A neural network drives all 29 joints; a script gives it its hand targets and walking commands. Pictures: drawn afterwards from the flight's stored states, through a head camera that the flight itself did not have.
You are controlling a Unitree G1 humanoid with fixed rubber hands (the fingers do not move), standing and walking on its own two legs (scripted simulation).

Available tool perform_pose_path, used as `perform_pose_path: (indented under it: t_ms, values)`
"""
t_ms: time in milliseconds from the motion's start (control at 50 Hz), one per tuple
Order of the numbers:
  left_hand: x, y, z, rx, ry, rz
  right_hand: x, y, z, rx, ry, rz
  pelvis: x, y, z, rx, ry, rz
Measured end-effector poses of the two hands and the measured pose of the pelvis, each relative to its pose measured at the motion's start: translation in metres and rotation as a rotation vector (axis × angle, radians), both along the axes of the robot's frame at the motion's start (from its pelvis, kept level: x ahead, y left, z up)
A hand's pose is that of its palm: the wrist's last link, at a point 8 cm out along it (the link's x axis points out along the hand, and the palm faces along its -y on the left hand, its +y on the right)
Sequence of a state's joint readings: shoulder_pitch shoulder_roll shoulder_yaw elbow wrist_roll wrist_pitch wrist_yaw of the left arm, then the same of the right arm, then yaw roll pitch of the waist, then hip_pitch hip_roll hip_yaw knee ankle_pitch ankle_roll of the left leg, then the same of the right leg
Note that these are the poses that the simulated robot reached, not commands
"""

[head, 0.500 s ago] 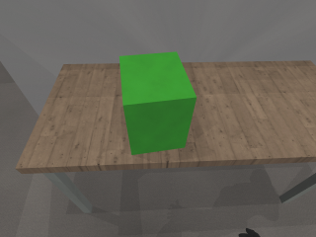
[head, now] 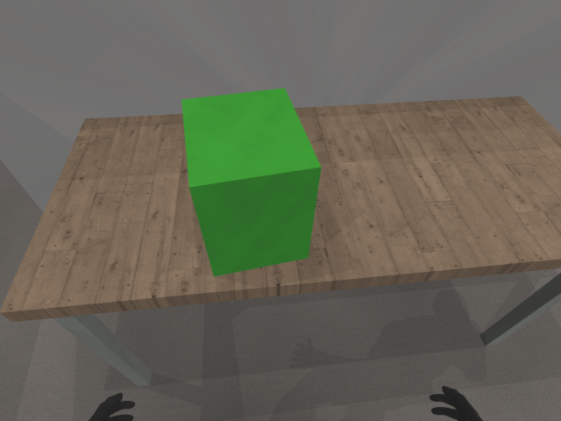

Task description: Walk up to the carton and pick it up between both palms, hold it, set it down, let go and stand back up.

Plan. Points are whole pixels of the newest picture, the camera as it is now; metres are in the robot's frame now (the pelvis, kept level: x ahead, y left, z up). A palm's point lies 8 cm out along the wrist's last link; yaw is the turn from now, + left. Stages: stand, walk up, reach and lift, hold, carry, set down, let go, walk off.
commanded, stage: walk up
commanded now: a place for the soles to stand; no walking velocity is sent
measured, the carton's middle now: (248, 183) +0.50 +0.06 +0.03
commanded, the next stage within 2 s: reach and lift in 0.26 s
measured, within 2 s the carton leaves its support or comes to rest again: neither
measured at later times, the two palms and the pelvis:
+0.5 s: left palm (120, 390) +0.18 +0.24 -0.08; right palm (460, 408) +0.15 -0.26 -0.08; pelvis -0.01 +0.01 -0.01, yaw +3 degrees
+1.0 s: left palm (117, 382) +0.18 +0.23 -0.05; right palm (441, 371) +0.19 -0.23 -0.05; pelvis +0.03 +0.01 +0.02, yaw +3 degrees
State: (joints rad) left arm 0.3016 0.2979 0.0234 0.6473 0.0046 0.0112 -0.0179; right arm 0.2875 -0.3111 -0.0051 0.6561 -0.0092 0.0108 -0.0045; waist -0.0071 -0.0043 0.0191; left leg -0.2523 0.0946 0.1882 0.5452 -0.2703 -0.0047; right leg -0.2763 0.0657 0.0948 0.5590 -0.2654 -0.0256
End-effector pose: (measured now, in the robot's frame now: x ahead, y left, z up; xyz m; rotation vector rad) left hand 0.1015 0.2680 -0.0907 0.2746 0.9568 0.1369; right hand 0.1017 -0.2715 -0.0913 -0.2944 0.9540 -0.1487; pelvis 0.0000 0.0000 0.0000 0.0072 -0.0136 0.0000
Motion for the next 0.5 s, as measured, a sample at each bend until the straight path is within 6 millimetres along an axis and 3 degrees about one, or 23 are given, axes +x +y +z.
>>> perform_pose_path:
  t_ms: [280, 380, 500]
  values:
    - [0.009, -0.002, -0.003, -0.008, 0.001, -0.027, -0.020, -0.003, -0.003, -0.010, 0.038, -0.032, 0.001, 0.002, -0.001, 0.001, 0.002, -0.024]
    - [0.033, 0.000, -0.016, 0.016, 0.083, 0.029, 0.010, 0.000, -0.012, 0.006, -0.048, 0.038, -0.011, 0.003, -0.012, 0.011, -0.015, 0.042]
    - [0.079, -0.027, 0.008, -0.037, -0.041, -0.006, 0.045, 0.013, 0.007, 0.032, -0.166, 0.035, -0.005, 0.006, -0.006, 0.001, -0.051, 0.056]
